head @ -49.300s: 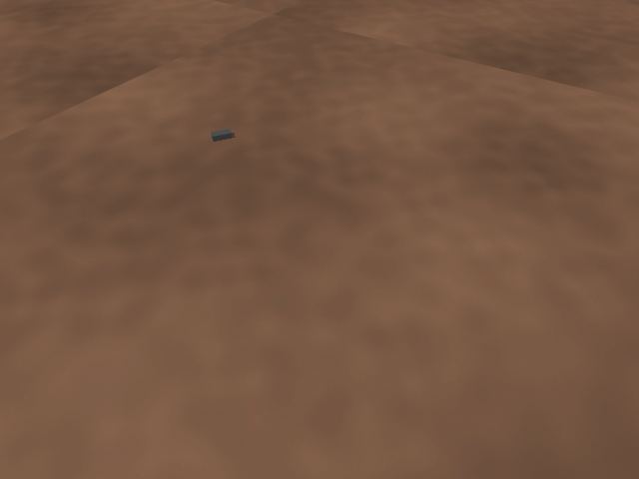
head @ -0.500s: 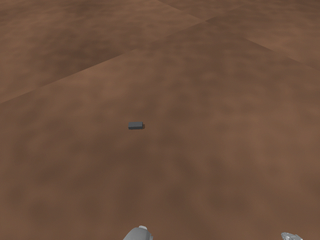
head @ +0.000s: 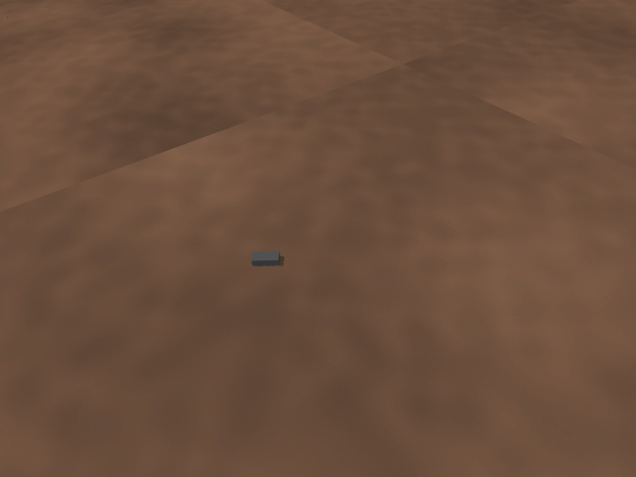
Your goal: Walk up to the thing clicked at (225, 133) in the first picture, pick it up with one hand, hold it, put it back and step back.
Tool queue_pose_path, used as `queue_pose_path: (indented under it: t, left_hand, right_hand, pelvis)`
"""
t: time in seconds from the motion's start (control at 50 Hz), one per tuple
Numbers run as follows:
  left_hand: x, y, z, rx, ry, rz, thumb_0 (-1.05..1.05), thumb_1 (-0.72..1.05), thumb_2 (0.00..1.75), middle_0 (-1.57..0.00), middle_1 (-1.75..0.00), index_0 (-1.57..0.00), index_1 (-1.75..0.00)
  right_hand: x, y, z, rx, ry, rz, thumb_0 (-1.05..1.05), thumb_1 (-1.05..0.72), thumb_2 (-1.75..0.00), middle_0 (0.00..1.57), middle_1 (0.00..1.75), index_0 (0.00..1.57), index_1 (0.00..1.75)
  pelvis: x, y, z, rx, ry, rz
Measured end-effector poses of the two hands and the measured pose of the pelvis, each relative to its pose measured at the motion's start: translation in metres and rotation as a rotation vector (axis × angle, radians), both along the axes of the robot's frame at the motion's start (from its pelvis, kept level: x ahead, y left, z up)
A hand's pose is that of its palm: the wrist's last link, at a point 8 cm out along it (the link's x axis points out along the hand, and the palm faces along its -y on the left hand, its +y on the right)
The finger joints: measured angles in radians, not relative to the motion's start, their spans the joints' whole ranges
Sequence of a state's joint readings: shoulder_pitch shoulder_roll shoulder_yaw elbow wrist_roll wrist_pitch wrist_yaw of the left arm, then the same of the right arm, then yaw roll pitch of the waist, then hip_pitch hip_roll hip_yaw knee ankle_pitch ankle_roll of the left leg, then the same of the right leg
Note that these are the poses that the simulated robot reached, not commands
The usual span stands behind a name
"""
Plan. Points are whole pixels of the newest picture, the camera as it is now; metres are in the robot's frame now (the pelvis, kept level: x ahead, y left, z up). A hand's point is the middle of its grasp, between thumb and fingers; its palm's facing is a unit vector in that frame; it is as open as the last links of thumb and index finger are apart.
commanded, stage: step back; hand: left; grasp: from above
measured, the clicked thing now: (265, 258) +1.09 +0.28 -0.74
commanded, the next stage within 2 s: stand in 0.56 s
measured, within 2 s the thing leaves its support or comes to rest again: neither
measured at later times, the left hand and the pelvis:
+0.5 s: hand out of the picture +0.12 +0.31 -0.15, palm faces +0.05 -0.93 -0.36, open 7.4 cm; pelvis +0.04 +0.04 +0.00, yaw +1 degrees
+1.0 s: hand out of the picture +0.11 +0.28 -0.13, palm faces +0.00 -0.94 -0.34, open 7.4 cm; pelvis +0.04 +0.03 +0.02, yaw +1 degrees
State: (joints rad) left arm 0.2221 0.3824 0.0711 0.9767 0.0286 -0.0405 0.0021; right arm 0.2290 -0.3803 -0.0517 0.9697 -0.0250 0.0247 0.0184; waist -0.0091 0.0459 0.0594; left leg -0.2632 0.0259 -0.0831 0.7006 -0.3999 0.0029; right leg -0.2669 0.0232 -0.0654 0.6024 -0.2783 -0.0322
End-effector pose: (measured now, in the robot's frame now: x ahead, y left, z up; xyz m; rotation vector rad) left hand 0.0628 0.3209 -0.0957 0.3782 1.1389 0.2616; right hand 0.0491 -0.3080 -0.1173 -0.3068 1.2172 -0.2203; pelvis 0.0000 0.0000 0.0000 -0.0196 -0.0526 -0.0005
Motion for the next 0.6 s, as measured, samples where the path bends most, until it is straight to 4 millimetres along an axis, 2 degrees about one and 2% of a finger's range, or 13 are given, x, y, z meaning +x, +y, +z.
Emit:
queue_pose_path:
  t: [0.1,0.2,0.3,0.38,0.5,0.6]
  left_hand:
    - [-0.001,-0.012,0.007,-0.014,-0.014,0.028,0.01,0.91,0.9,-0.2,-0.3,-0.2,-0.3]
    - [0.001,-0.006,0.008,-0.015,0.005,0.043,0.01,0.9,0.9,-0.21,-0.3,-0.21,-0.3]
    - [0.013,0.014,-0.005,-0.02,0.02,0.061,0.01,0.9,0.9,-0.21,-0.3,-0.21,-0.3]
    - [0.027,0.026,-0.015,-0.039,0.026,0.069,0.01,0.9,0.9,-0.2,-0.3,-0.2,-0.3]
    - [0.043,0.031,-0.019,-0.063,0.032,0.051,0.01,0.91,0.9,-0.2,-0.3,-0.2,-0.3]
    - [0.049,0.029,-0.015,-0.075,0.032,0.05,0.01,0.91,0.9,-0.2,-0.3,-0.2,-0.3]
  right_hand:
    - [0.022,-0.004,0.003,-0.006,0.002,0.027,0.01,-0.9,-0.9,0.2,0.3,0.2,0.3]
    - [0.042,0.0,0.004,-0.011,0.007,0.056,0.01,-0.9,-0.9,0.2,0.3,0.2,0.3]
    - [0.058,0.018,0.0,-0.024,0.016,0.073,0.01,-0.9,-0.9,0.2,0.3,0.2,0.3]
    - [0.068,0.039,0.001,-0.019,0.01,0.07,0.01,-0.9,-0.9,0.2,0.3,0.2,0.3]
    - [0.09,0.061,0.008,0.003,-0.028,0.07,0.01,-0.9,-0.9,0.21,0.3,0.2,0.3]
    - [0.11,0.069,0.014,0.017,-0.066,0.092,0.01,-0.9,-0.9,0.21,0.3,0.2,0.3]
  pelvis:
    - [0.011,-0.001,0.007,0.018,0.002,0.008]
    - [0.021,0.005,0.008,0.017,0.003,0.02]
    - [0.03,0.02,0.0,0.017,0.006,0.045]
    - [0.034,0.031,-0.002,0.034,0.007,0.027]
    - [0.04,0.038,0.002,0.002,0.016,0.02]
    - [0.043,0.041,0.008,0.005,0.014,0.02]
